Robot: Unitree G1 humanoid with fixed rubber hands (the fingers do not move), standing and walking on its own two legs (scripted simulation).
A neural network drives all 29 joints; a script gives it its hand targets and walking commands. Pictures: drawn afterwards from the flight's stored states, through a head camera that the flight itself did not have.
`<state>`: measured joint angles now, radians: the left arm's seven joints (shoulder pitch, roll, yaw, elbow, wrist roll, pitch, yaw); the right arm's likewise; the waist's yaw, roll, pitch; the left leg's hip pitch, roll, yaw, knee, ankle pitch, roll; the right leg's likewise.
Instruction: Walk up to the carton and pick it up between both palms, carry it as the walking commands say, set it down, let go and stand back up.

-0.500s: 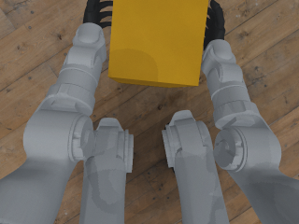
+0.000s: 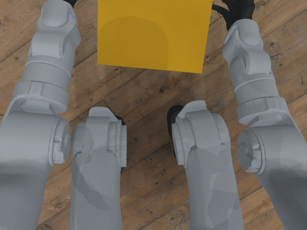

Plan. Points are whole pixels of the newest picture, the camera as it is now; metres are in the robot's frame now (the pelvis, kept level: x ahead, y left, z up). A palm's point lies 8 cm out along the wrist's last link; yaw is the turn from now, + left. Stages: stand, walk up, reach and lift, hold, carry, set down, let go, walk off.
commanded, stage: set down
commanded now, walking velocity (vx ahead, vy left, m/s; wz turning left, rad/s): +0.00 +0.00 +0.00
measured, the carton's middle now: (150, 16) +0.51 -0.02 -0.24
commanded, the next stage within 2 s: let go in 1.24 s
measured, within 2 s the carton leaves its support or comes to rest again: neither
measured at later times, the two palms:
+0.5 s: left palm out of the picture +0.54 +0.15 -0.04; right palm out of the picture +0.49 -0.19 -0.04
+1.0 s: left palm out of the picture +0.54 +0.16 +0.11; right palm out of the picture +0.49 -0.19 +0.11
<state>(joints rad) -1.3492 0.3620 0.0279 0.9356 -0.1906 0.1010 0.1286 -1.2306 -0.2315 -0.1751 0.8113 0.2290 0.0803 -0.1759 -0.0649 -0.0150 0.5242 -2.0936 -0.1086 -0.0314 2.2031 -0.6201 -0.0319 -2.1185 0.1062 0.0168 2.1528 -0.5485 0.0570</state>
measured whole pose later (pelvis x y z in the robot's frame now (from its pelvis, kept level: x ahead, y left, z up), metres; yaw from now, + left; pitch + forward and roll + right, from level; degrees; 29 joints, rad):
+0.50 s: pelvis -0.01 +0.01 +0.10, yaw +0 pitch +26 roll -2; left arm -1.35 0.37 0.10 0.82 -0.14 0.23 0.11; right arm -1.20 -0.20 -0.23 0.63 0.16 0.23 -0.19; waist -0.07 0.00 0.52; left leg -1.78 -0.09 -0.05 1.87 -0.54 -0.01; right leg -1.79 0.09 0.03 1.81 -0.48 0.05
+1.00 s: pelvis +0.01 +0.00 +0.24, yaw +1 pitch +22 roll -1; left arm -1.20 0.36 0.13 0.71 -0.10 0.27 0.06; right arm -1.05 -0.17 -0.23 0.49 0.12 0.28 -0.18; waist -0.07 0.01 0.52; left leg -1.32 -0.09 -0.08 1.38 -0.45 -0.01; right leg -1.33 0.07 0.04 1.34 -0.39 0.03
